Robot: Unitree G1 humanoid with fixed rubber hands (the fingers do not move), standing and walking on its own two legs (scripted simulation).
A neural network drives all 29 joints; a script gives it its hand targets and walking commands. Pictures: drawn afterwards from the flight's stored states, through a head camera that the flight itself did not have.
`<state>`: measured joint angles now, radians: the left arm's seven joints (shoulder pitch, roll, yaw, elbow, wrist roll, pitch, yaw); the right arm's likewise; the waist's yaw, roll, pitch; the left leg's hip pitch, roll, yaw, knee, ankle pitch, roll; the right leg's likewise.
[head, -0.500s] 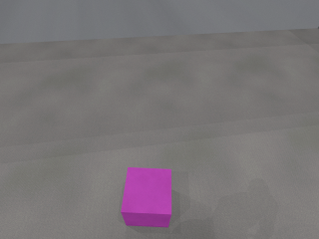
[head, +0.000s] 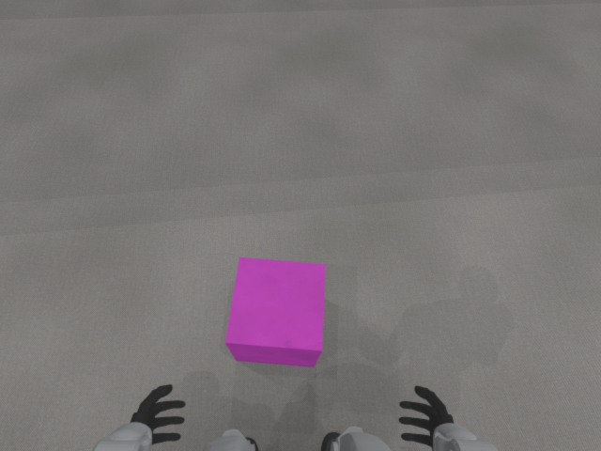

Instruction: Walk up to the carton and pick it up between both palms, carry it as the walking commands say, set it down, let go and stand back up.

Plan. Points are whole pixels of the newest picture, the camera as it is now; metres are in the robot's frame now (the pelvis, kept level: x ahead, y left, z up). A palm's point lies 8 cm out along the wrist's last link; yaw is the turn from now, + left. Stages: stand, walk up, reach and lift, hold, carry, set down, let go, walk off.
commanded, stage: reach and lift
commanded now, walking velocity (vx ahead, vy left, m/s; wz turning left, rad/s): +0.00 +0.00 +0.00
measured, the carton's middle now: (278, 314) +0.45 +0.03 -0.62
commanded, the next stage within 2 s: none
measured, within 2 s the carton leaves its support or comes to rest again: neither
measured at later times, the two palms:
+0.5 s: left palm (148, 370) +0.24 +0.23 -0.15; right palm (426, 387) +0.21 -0.20 -0.15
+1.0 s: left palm (168, 276) +0.40 +0.23 -0.17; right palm (407, 298) +0.36 -0.21 -0.18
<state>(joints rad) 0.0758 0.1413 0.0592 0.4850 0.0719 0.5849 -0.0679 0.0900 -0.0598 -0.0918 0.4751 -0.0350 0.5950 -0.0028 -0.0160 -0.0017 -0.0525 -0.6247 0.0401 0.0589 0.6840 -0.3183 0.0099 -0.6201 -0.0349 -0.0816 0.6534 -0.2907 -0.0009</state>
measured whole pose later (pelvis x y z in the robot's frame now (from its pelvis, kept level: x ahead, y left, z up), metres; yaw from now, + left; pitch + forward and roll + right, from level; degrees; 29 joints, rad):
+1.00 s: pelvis -0.09 +0.01 -0.09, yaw -1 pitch +35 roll -1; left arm -1.04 0.42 0.20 1.00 -0.07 0.27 -0.09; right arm -0.92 -0.19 -0.23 0.79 0.09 0.30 -0.12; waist -0.04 0.00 0.00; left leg -1.40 0.05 0.06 1.12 -0.33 0.03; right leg -1.40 -0.05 -0.06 1.08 -0.29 0.00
